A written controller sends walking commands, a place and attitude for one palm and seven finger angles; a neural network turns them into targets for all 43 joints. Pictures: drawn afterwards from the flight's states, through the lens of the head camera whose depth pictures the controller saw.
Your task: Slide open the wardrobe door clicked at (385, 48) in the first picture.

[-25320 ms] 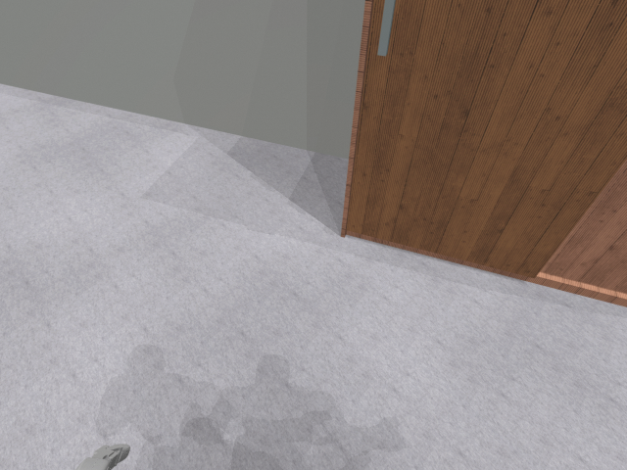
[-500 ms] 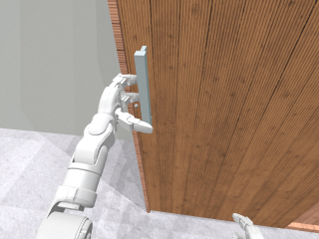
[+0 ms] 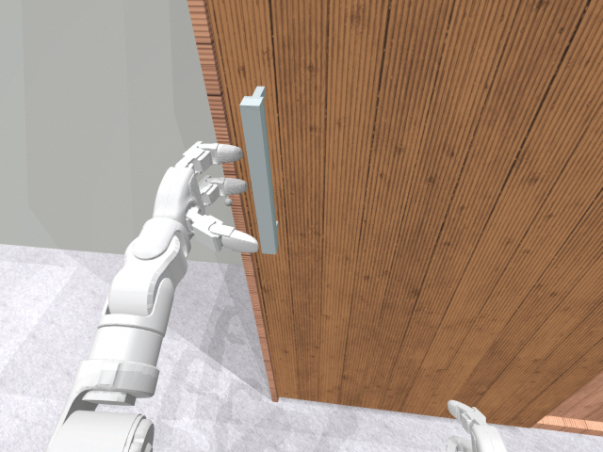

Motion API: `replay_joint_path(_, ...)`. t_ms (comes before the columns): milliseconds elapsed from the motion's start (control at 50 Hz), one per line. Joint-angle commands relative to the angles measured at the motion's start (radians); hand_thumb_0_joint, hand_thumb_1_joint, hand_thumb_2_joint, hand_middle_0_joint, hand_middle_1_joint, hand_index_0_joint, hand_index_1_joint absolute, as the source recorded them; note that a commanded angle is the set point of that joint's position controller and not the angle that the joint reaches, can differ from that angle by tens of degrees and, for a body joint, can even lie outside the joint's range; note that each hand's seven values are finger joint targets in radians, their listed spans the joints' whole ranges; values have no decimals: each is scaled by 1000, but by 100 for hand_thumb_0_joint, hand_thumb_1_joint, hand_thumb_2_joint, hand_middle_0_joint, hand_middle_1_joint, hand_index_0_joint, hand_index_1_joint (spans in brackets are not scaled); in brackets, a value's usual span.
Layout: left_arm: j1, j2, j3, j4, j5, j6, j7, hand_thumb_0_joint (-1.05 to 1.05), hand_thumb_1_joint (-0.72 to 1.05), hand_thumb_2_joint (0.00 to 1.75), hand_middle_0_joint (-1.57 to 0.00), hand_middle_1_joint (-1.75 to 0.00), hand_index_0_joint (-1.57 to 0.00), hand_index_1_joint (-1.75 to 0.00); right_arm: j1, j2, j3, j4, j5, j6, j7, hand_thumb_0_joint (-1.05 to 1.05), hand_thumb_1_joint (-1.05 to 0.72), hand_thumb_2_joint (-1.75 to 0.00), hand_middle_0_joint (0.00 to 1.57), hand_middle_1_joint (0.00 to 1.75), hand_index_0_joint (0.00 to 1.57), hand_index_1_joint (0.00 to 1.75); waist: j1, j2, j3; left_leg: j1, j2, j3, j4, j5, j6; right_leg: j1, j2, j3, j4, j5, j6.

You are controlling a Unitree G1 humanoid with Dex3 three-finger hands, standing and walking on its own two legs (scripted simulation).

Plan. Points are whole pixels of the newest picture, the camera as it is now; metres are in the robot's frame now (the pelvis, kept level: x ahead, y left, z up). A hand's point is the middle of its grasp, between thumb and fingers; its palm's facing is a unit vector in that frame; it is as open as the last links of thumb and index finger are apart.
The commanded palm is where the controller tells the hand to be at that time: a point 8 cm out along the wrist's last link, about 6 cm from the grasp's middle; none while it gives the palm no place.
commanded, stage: move the hooked fingers beside the handle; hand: left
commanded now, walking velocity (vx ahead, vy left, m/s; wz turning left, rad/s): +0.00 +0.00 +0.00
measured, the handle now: (265, 179) +0.44 +0.08 +0.17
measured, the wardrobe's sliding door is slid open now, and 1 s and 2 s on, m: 0.00 0.00 0.00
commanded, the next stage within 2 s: none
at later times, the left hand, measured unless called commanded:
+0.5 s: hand (207, 210) +0.36 +0.14 +0.17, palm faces -0.05 -1.00 -0.02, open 14.0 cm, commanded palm +0.34 +0.19 +0.18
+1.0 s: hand (210, 211) +0.36 +0.14 +0.17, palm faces -0.07 -1.00 +0.00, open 14.0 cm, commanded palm +0.34 +0.19 +0.17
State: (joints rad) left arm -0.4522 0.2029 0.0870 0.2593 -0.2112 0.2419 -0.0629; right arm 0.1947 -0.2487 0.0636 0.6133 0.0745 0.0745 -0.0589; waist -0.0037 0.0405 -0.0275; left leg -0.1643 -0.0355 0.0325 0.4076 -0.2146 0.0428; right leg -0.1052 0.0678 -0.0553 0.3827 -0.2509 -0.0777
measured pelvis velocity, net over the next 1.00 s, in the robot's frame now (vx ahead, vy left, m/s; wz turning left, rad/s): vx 0.00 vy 0.01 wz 0.00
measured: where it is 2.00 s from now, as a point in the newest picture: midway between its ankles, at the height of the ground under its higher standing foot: outside the picture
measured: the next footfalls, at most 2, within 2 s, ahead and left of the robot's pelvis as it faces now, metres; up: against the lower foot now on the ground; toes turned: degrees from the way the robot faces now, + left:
none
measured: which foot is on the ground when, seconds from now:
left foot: down 0.00-1.00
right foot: down 0.00-1.00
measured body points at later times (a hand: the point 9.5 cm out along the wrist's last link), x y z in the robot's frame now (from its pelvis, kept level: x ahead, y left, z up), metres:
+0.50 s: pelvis +0.00 +0.00 +0.00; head -0.02 -0.01 +0.45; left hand +0.36 +0.19 +0.18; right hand +0.18 -0.23 -0.09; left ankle +0.00 +0.09 -0.74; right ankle -0.03 -0.06 -0.74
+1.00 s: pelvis +0.00 +0.01 +0.00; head -0.02 +0.00 +0.45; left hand +0.36 +0.19 +0.17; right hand +0.17 -0.22 -0.10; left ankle +0.00 +0.09 -0.74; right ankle -0.03 -0.06 -0.74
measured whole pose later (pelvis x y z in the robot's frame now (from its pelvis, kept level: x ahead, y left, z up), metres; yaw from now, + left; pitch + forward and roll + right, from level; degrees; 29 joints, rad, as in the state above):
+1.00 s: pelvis +0.00 +0.01 +0.00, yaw +0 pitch -1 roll +0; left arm -0.39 0.22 0.11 0.21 -0.23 0.26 -0.10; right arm 0.20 -0.25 0.07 0.61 0.08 0.06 -0.06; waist -0.01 0.04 -0.04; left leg -0.18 -0.05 0.04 0.43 -0.23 0.06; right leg -0.12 0.06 -0.05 0.40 -0.27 -0.06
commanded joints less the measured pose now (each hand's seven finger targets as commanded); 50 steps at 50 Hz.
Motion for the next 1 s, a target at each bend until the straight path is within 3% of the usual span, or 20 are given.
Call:
replay_joint_path(0,-414,137,59,-257,-12,-59,-11,0,-50,30,-30,-120,-30,-120,-143,-104,-41,-168,-3,-50,-7,0,-90,-90,20,30,20,30,6,-70,-253,144,15,-47,-2,241,22,3,-63,75,-36,371,67)
replay_joint_path(100,-401,125,41,-318,-15,-79,-13,0,-50,30,-30,-120,-30,-120,-148,-101,-41,-173,-3,-60,-5,0,-90,-90,20,30,20,30,4,-53,-267,170,18,-52,10,276,22,-3,-61,71,-25,397,65)
replay_joint_path(160,-350,172,86,-295,-18,-73,-15,0,-50,30,-30,-120,-30,-120,-140,-111,-43,-167,-5,-55,-6,0,-90,-90,20,30,20,30,15,-80,-248,157,20,-53,3,264,20,-1,-59,67,-28,382,65)
replay_joint_path(200,-359,146,67,-278,-19,-57,-17,0,-50,30,-30,-120,-30,-120,-150,-105,-38,-167,-3,-52,-9,0,-90,-90,20,30,20,30,5,-87,-231,141,17,-50,1,246,21,-9,-61,68,-32,370,67)
replay_joint_path(220,-351,169,93,-258,-21,-48,-16,0,-50,30,-30,-120,-30,-120,-146,-107,-39,-165,-1,-51,-11,0,-90,-90,20,30,20,30,7,-113,-219,127,19,-50,1,228,20,-12,-61,70,-36,360,72)
replay_joint_path(240,-364,157,78,-253,-20,-40,-20,0,-50,30,-30,-120,-30,-120,-151,-107,-36,-163,-1,-50,-12,0,-90,-90,20,30,20,30,3,-92,-199,121,17,-48,0,217,20,-23,-62,73,-38,351,72)
replay_joint_path(260,-333,206,125,-251,-19,-41,-17,0,-50,30,-30,-120,-30,-120,-147,-114,-44,-163,-1,-46,-12,0,-90,-90,20,30,20,30,15,-106,-213,128,19,-47,2,223,21,-13,-63,72,-39,353,73)
replay_joint_path(340,-350,150,68,-310,-22,-47,-31,0,-50,30,-30,-120,-30,-120,-159,-102,-36,-179,1,-52,-9,0,-90,-90,20,30,20,30,9,-35,-244,153,18,-56,8,259,17,-12,-60,66,-25,368,60)
replay_joint_path(360,-347,173,80,-311,-21,-55,-34,0,-50,30,-30,-120,-30,-120,-157,-109,-41,-174,1,-52,-11,0,-90,-90,20,30,20,30,7,-27,-242,165,21,-53,11,265,17,-20,-61,66,-27,366,60)
replay_joint_path(520,-337,161,72,-291,-35,-53,-53,0,-50,30,-30,-120,-30,-120,-156,-110,-37,-170,3,-60,-17,0,-90,-90,20,30,20,30,-3,-77,-212,143,22,-64,5,225,18,-44,-56,62,-32,314,61)
replay_joint_path(560,-332,202,107,-263,-33,-47,-50,0,-50,30,-30,-120,-30,-120,-152,-117,-41,-162,4,-56,-20,0,-90,-90,20,30,20,30,1,-85,-201,138,25,-61,3,205,17,-54,-56,62,-40,285,62)
replay_joint_path(620,-371,186,95,-266,-32,-46,-44,0,-50,30,-30,-120,-30,-120,-158,-110,-35,-165,4,-57,-22,0,-90,-90,20,30,20,30,-3,-63,-205,129,22,-63,-1,188,17,-55,-58,65,-42,260,59)
replay_joint_path(660,-379,217,114,-270,-26,-57,-39,0,-50,30,-30,-120,-30,-120,-154,-113,-38,-161,5,-57,-22,0,-90,-90,20,30,20,30,3,-24,-215,145,27,-67,1,199,13,-58,-56,64,-41,250,52)
replay_joint_path(700,-416,171,70,-308,-25,-74,-41,0,-50,30,-30,-120,-30,-120,-153,-107,-36,-165,3,-67,-20,0,-90,-90,20,30,20,30,-7,1,-254,176,26,-77,5,238,11,-52,-55,60,-29,275,46)
replay_joint_path(760,-363,192,91,-302,-27,-92,-44,0,-50,30,-30,-120,-30,-120,-141,-113,-43,-161,0,-73,-17,0,-90,-90,20,30,20,30,5,-28,-275,190,33,-79,11,276,8,-42,-51,53,-21,304,45)
replay_joint_path(780,-362,152,60,-313,-30,-92,-49,0,-50,30,-30,-120,-30,-120,-143,-110,-40,-166,-2,-75,-15,0,-90,-90,20,30,20,30,1,-35,-284,192,29,-78,7,288,11,-35,-53,52,-18,324,47)
replay_joint_path(840,-326,162,82,-242,-33,-62,-51,0,-50,30,-30,-120,-30,-120,-139,-115,-41,-159,2,-69,-13,0,-90,-90,20,30,20,30,5,-86,-230,147,30,-72,4,250,9,-47,-50,51,-24,308,51)
replay_joint_path(860,-289,197,116,-220,-30,-54,-45,0,-50,30,-30,-120,-30,-120,-133,-121,-45,-156,1,-64,-12,0,-90,-90,20,30,20,30,15,-101,-217,136,31,-70,1,241,9,-42,-52,51,-27,301,53)
replay_joint_path(900,-292,162,89,-240,-26,-39,-39,0,-50,30,-30,-120,-30,-120,-144,-114,-41,-170,2,-61,-11,0,-90,-90,20,30,20,30,15,-101,-213,126,29,-67,-5,228,11,-42,-54,50,-27,286,53)
replay_joint_path(980,-342,207,120,-327,-16,-57,-19,0,-50,30,-30,-120,-30,-120,-151,-113,-41,-177,-1,-58,-11,0,-90,-90,20,30,20,30,18,-40,-246,152,30,-70,-6,252,8,-28,-54,57,-28,287,44)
